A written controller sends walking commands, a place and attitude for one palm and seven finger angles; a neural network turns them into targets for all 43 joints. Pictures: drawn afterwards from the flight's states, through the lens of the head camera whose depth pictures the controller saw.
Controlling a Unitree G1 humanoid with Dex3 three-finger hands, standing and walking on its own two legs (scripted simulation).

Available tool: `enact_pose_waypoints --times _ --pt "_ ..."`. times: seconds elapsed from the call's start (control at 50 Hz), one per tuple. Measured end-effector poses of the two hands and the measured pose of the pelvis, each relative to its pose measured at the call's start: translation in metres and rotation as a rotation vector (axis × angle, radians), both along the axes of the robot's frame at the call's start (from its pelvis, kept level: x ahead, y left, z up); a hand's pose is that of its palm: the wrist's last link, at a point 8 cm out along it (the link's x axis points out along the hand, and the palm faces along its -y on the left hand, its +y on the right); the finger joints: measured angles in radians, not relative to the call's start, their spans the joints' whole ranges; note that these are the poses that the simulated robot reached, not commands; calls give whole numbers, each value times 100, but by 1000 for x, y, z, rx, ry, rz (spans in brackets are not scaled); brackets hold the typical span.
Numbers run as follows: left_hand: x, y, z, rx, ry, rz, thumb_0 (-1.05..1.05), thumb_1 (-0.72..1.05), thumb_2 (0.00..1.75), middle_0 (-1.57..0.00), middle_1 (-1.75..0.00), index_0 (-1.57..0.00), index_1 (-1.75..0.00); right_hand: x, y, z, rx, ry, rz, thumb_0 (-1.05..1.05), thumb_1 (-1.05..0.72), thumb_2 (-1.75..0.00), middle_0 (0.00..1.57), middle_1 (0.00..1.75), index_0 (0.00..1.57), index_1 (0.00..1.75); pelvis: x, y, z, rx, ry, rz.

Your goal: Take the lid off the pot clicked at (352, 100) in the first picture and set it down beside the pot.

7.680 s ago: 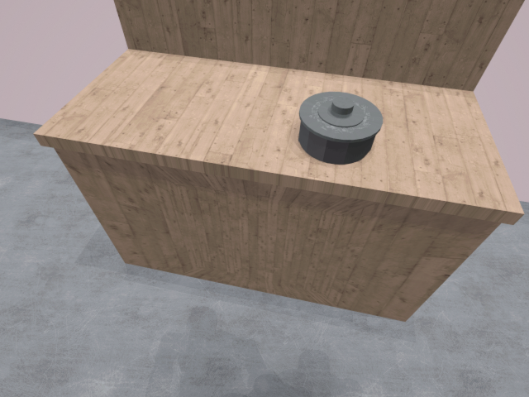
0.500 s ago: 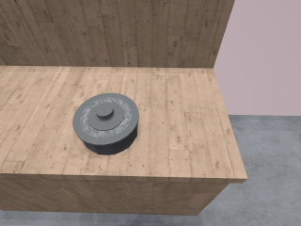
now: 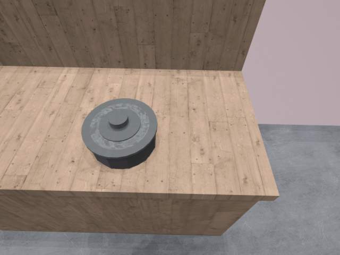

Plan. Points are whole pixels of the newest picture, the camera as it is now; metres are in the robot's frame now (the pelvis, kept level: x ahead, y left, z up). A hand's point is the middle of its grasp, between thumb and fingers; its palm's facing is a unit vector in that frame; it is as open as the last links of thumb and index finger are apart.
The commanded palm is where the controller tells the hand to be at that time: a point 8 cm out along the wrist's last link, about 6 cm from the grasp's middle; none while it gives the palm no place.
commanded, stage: shuffle to correct the standing spot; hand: left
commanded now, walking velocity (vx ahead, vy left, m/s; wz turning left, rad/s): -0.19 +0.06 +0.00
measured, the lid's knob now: (118, 119) +0.42 +0.17 +0.06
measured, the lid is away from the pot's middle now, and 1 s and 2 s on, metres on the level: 0.00 0.00 0.00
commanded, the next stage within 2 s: come to a stop and stand still in 0.04 s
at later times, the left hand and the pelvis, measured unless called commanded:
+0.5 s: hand out of the picture -0.05 +0.19 -0.18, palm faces +0.00 -0.98 -0.18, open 7.4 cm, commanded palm none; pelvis -0.03 +0.02 +0.00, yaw -1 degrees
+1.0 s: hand out of the picture -0.02 +0.18 -0.18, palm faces +0.00 -0.99 -0.15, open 7.3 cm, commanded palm none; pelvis -0.01 +0.02 +0.00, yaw +0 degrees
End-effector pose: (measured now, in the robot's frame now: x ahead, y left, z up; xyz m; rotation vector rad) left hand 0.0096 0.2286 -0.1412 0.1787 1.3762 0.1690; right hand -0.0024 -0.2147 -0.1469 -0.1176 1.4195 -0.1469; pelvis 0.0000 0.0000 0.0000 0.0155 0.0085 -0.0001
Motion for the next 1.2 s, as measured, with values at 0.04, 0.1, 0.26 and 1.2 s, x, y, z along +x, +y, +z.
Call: enact_pose_waypoints --times 0.04,0.1,0.26,1.2 --pt "0 4 -1 8 -11 -6 0 91 90 -20 -30 -20 -30 -1 -2 -1 -5 -12 -4 1 -92 -90 19 30 20 30 -6 1 -2 1 -1 -3" --pt "1 10 -2 19 -32 -17 0 91 90 -20 -30 -20 -30 -2 -5 -3 -15 -38 -9 1 -91 -90 19 30 20 30 -16 3 -5 1 -2 -5" --pt "-3 33 -6 24 -86 -41 0 91 90 -20 -30 -20 -30 -18 -2 3 -51 -90 -4 0 -91 -90 19 30 20 30 -42 18 -9 -9 1 -6" --pt "-27 20 -6 -26 19 4 1 91 90 -20 -30 -20 -30 -21 36 -4 18 -16 9 1 -91 -90 19 30 20 30 -9 31 -4 -27 2 17"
